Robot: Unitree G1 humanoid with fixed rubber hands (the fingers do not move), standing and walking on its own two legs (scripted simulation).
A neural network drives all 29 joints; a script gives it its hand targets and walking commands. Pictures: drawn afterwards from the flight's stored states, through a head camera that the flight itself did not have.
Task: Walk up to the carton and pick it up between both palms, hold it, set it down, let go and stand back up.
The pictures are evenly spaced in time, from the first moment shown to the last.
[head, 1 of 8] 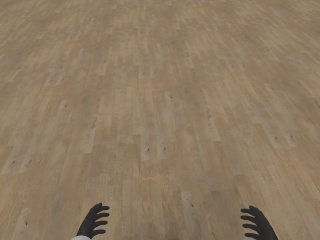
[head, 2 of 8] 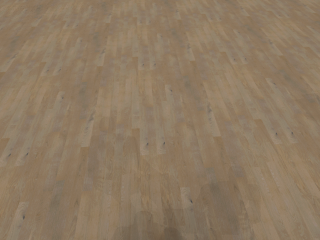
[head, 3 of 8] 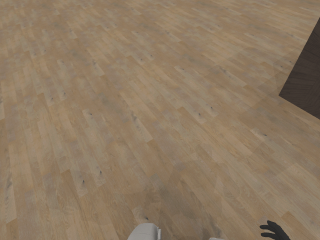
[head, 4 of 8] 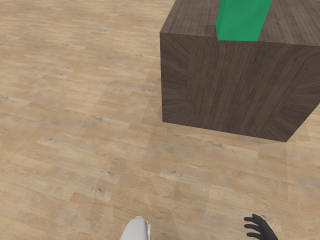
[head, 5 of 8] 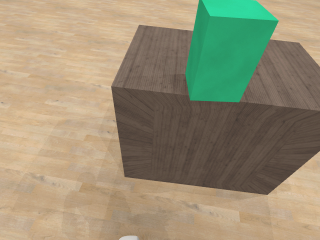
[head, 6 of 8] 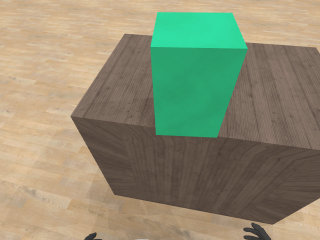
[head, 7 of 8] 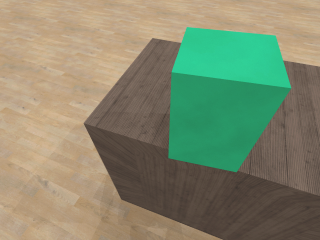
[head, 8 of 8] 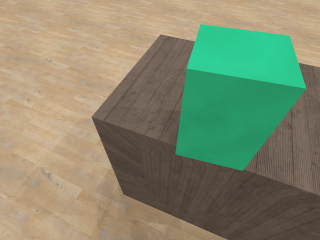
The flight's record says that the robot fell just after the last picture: no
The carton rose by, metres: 0.00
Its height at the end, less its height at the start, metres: +0.00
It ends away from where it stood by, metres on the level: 0.00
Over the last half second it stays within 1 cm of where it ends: yes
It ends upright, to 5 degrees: yes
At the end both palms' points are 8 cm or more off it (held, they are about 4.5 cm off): yes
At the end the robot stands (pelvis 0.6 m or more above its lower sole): yes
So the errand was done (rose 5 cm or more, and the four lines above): no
